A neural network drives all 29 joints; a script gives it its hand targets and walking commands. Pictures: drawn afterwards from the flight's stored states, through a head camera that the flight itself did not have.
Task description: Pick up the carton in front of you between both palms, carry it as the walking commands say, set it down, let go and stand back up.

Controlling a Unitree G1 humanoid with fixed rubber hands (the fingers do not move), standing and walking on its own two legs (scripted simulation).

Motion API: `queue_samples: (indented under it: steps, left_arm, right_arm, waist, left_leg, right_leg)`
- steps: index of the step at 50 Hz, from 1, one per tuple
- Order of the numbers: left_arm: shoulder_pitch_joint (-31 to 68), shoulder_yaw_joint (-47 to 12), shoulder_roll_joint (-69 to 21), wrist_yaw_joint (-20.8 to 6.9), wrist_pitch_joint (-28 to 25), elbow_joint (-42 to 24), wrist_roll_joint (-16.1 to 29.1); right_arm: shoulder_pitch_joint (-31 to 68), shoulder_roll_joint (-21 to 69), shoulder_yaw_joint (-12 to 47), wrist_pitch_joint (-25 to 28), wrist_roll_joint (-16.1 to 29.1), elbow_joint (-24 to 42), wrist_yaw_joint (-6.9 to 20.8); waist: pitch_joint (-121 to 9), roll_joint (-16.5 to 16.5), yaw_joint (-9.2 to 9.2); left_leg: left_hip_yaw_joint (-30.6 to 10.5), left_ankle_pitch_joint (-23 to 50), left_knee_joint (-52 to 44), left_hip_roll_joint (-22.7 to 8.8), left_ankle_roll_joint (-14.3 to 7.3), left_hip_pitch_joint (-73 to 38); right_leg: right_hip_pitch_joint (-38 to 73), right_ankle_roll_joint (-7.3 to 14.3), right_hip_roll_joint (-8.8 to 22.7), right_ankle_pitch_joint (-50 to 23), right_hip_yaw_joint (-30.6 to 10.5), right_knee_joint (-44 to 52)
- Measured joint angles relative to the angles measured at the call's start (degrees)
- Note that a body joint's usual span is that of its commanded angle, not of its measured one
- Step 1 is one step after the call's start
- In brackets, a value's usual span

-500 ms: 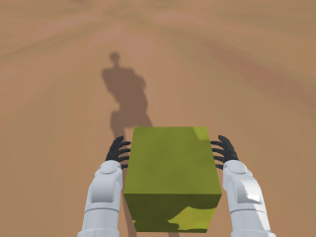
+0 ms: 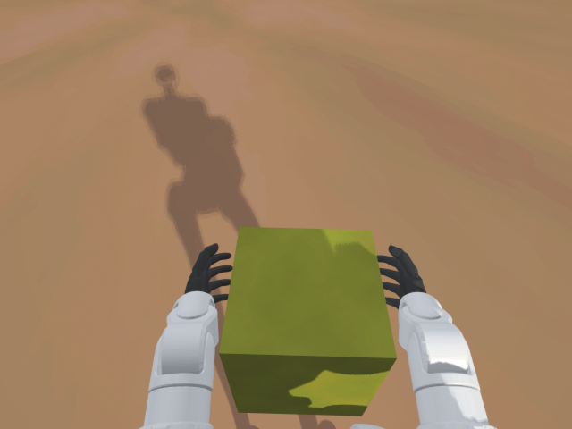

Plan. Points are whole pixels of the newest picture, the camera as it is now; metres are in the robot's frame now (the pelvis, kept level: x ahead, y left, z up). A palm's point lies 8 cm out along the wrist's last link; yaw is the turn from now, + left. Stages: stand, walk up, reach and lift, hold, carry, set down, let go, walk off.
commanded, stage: carry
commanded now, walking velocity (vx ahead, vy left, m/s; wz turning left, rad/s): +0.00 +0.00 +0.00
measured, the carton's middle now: (302, 324) +0.28 +0.00 -0.10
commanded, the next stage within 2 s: hold in 2.00 s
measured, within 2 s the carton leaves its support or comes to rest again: neither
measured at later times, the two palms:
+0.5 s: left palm (213, 219) +0.40 +0.14 +0.03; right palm (401, 216) +0.41 -0.15 +0.03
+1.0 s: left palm (205, 238) +0.36 +0.15 +0.03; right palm (402, 235) +0.37 -0.15 +0.03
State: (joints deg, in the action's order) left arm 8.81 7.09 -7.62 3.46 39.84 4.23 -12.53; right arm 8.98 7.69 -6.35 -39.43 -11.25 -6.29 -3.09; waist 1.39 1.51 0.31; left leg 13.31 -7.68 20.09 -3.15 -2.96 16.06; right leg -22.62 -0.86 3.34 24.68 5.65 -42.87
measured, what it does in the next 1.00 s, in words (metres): steps on the spot: right foot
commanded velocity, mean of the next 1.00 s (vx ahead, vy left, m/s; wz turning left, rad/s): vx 0.00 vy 0.00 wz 0.00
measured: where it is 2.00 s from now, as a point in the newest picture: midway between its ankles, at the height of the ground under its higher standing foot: outside the picture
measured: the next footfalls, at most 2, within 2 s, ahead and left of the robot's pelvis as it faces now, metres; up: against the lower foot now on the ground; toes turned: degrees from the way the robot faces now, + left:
right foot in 0.10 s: +0.14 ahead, -0.13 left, +0.00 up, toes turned +16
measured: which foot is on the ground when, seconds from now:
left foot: down 0.00-1.00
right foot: up 0.00-0.08, down 0.10-1.00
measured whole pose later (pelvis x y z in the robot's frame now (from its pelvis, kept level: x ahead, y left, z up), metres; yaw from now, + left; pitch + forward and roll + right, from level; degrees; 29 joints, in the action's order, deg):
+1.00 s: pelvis +0.08 -0.01 -0.01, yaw +2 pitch +1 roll +0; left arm 11.4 8.7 -8.0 2.5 42.1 8.9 -13.6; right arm 11.4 8.0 -8.3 -42.5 -13.5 -9.0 -2.6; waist -5.0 -0.2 0.0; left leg 11.4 -19.8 29.2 -4.1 0.0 10.5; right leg -16.1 0.1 4.3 14.8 10.1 -29.8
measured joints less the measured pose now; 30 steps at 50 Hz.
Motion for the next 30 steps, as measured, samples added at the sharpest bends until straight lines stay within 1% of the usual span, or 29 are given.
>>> queue_samples:
  steps: [2,5,6,8,12,15,18,30]
  left_arm:
    - [-0.3,-0.4,0.0,0.4,-0.5,-1.2,0.6]
    - [-0.7,-0.9,0.1,0.8,-0.1,-3.9,1.3]
    - [-0.7,-1.1,0.0,0.9,0.0,-4.1,1.3]
    - [-0.5,-1.2,0.0,0.5,0.4,-3.2,1.0]
    - [1.5,0.3,-0.2,-0.8,1.3,0.8,-0.3]
    - [2.9,1.6,-0.5,-1.1,1.5,3.2,-1.1]
    - [3.4,2.0,-0.5,-1.3,1.7,4.3,-1.3]
    - [1.9,0.7,-0.3,-0.5,1.9,2.0,-0.3]
  right_arm:
    - [-0.3,0.0,0.2,0.7,0.5,1.0,-0.4]
    - [-0.5,-0.1,0.8,0.3,1.0,3.5,-1.0]
    - [-0.3,-0.1,0.7,0.0,0.8,3.9,-1.0]
    - [-0.1,-0.1,0.3,-1.1,0.2,4.1,-0.7]
    - [1.1,0.1,-0.5,-2.9,-1.4,1.8,0.0]
    - [2.3,0.3,-1.0,-3.3,-2.1,-0.2,0.2]
    - [2.8,0.4,-1.5,-3.3,-2.5,-1.4,0.3]
    - [2.0,0.3,-1.2,-2.8,-1.7,-0.3,-0.1]
  waist:
    - [0.5,0.1,-0.04]
    - [0.1,0.8,-0.36]
    - [-0.2,0.1,-0.4]
    - [-1.7,-1.9,-0.09]
    - [-5.1,-3.2,0.39]
    - [-6.5,-3.0,0.3]
    - [-7.0,-2.5,0.0]
    - [-5.9,-1.7,-0.41]
  left_leg:
    - [-0.1,-1.1,0.2,0.2,0.4,-1.2]
    - [0.0,-4.8,3.6,0.8,1.3,-2.5]
    - [-0.3,-6.5,5.4,0.3,1.7,-2.6]
    - [-1.1,-7.9,6.2,-0.6,2.5,-3.9]
    - [-2.0,-10.5,6.5,-1.3,3.5,-5.6]
    - [-2.3,-11.5,7.5,-1.6,4.1,-5.8]
    - [-2.5,-11.9,8.0,-1.7,4.6,-6.1]
    - [-2.3,-12.6,8.6,-1.3,4.4,-6.1]
  right_leg:
    - [0.0,0.0,0.2,-4.4,0.7,7.1]
    - [3.0,0.0,1.1,-16.7,2.7,18.2]
    - [3.8,0.6,1.0,-18.0,3.3,18.6]
    - [5.1,1.6,0.2,-15.7,4.0,17.6]
    - [6.9,1.8,-0.4,-11.8,4.8,16.8]
    - [7.3,1.7,-0.5,-10.3,5.0,15.8]
    - [7.4,1.7,-0.4,-9.3,5.0,14.9]
    - [6.8,1.0,0.3,-8.2,4.5,12.9]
